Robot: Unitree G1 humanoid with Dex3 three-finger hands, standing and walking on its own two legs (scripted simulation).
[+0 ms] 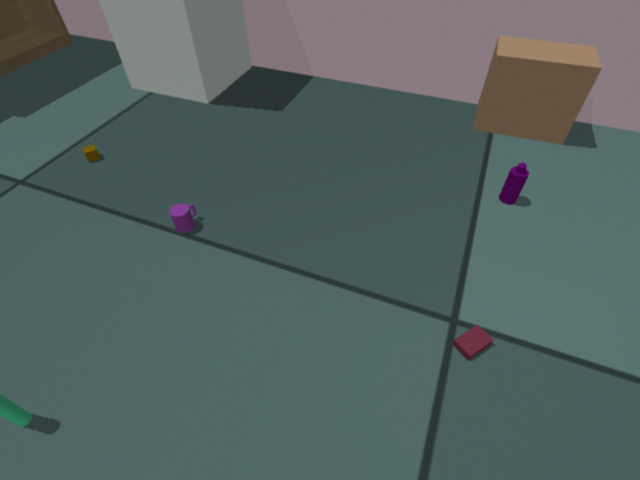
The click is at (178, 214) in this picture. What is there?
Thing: mug
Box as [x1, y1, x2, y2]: [169, 203, 196, 232]
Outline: 176,204 170,208 170,215 176,229 180,232 186,232 194,226 192,216 196,213 193,204 189,206 182,203
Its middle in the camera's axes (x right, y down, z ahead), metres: -0.61 -0.10 +1.75
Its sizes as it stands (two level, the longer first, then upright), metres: 0.119 0.085 0.103
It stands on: the floor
